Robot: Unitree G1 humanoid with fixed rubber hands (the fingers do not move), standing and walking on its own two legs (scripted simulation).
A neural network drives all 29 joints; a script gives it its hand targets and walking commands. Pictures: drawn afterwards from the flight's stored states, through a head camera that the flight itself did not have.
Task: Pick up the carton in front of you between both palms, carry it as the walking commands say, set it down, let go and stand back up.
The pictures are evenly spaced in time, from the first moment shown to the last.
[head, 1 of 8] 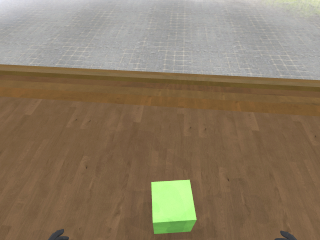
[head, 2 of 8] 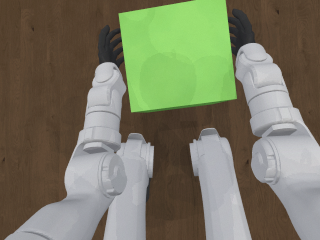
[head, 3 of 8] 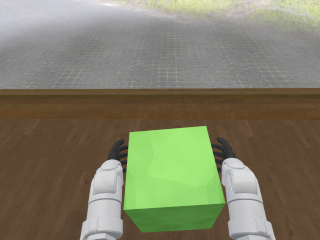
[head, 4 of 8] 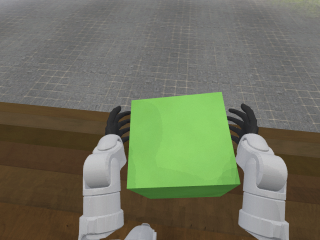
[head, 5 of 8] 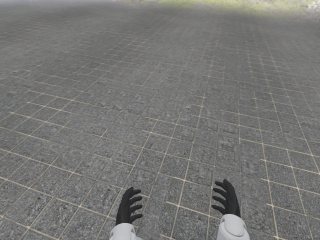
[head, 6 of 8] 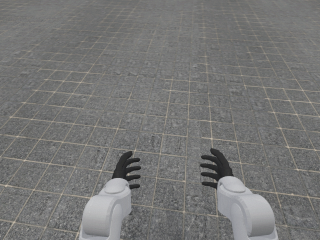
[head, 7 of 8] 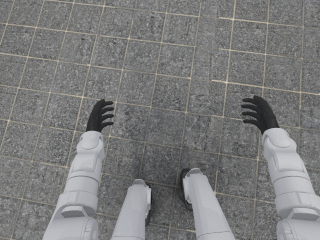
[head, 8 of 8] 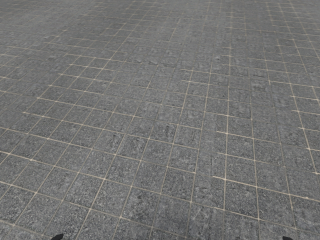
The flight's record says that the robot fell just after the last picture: no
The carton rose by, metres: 0.67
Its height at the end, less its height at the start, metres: -1.12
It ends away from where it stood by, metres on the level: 5.07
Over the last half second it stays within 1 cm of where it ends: yes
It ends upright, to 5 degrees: no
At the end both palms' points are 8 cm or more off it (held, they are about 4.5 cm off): yes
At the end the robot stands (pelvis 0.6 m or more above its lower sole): yes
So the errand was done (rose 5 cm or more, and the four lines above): no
